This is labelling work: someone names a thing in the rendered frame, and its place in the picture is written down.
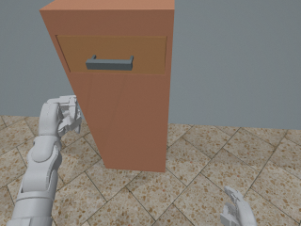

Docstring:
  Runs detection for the cabinet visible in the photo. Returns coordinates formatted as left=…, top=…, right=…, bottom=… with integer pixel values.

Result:
left=39, top=0, right=175, bottom=173

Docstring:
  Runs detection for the handle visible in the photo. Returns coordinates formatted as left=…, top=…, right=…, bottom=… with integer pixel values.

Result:
left=86, top=55, right=134, bottom=71

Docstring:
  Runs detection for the robot right hand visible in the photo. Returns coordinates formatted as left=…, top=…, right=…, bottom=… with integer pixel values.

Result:
left=220, top=186, right=258, bottom=226

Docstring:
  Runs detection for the drawer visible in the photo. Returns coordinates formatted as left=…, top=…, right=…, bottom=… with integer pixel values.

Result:
left=56, top=35, right=167, bottom=74

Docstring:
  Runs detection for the robot left hand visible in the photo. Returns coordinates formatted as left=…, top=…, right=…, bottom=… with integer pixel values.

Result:
left=38, top=95, right=82, bottom=140

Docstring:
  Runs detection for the robot left forearm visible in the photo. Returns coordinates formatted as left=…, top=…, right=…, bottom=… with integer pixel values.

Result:
left=6, top=135, right=62, bottom=226

